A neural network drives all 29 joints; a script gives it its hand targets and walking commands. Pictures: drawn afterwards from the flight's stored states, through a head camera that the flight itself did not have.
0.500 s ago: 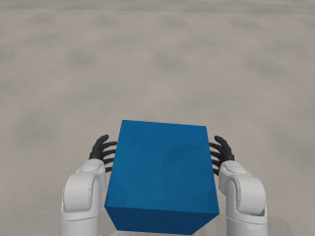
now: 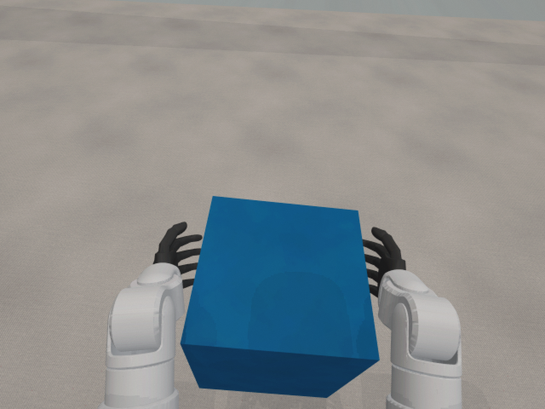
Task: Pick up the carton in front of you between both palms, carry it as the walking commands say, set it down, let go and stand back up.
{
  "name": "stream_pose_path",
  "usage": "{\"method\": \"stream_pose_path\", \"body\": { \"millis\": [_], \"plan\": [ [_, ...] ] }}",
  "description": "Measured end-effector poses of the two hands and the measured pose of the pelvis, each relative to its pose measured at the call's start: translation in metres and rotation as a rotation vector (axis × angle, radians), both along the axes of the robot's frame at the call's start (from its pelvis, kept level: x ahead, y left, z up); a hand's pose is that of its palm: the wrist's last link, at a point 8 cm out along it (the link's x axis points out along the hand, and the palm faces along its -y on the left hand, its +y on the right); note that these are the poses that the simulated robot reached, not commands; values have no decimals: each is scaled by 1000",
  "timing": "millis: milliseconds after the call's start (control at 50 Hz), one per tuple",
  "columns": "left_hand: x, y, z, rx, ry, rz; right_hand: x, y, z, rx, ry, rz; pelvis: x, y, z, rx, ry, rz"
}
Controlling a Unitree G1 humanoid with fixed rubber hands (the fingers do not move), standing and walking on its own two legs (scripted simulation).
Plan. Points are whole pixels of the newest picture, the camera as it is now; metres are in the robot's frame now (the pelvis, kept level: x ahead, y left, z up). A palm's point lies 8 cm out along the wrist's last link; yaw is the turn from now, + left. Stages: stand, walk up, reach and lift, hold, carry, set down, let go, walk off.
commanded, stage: carry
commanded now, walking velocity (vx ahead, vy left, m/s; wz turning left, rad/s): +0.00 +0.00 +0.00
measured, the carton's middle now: (274, 304) +0.28 +0.01 +0.01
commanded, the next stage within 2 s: hold in 1.62 s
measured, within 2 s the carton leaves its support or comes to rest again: neither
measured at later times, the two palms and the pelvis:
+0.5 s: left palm (186, 299) +0.26 +0.13 +0.04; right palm (395, 307) +0.26 -0.17 +0.05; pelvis -0.01 -0.01 +0.00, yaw -1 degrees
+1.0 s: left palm (188, 314) +0.24 +0.13 +0.03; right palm (401, 320) +0.24 -0.17 +0.04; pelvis -0.04 -0.02 +0.00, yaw -1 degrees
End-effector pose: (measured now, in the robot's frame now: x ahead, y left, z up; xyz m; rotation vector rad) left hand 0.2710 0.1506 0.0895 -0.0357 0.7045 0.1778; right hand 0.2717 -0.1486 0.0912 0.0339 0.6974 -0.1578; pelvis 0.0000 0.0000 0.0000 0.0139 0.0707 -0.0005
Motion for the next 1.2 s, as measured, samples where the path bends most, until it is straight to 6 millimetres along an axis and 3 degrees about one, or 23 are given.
{"method": "stream_pose_path", "body": {
  "millis": [240, 660, 820, 1200],
  "plan": [
    [6, -15, -28, 37, 41, -40, 2, -14, -29, -26, 41, 3, 11, -10, -5, -1, -2, -11],
    [-12, -21, -58, 94, 2, -90, -16, -20, -56, -87, -3, 40, -25, -15, -2, -12, -47, -13],
    [-14, -23, -55, 85, -46, -76, -17, -21, -52, -77, -54, 30, -38, -16, -1, -15, -42, -14],
    [-33, -29, -55, 81, -27, -81, -36, -28, -51, -75, -43, 29, -49, -22, -2, -14, -43, -16]
  ]
}}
